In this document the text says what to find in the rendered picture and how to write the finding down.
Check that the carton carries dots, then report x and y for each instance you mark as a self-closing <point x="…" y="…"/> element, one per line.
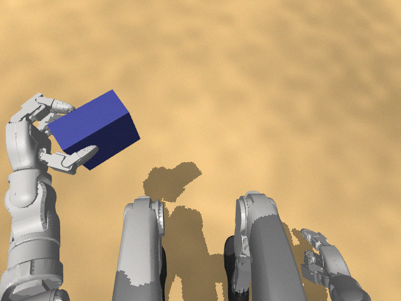
<point x="104" y="122"/>

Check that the right robot hand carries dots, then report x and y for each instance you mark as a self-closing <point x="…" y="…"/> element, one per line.
<point x="321" y="268"/>

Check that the right robot arm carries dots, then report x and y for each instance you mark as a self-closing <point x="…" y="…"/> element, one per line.
<point x="345" y="288"/>

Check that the left robot arm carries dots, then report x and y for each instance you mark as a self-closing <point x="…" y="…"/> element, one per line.
<point x="34" y="271"/>

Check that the right robot foot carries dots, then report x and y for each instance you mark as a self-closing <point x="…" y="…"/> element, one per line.
<point x="229" y="265"/>

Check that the left robot hand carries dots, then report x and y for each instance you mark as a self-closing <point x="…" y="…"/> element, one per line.
<point x="29" y="146"/>

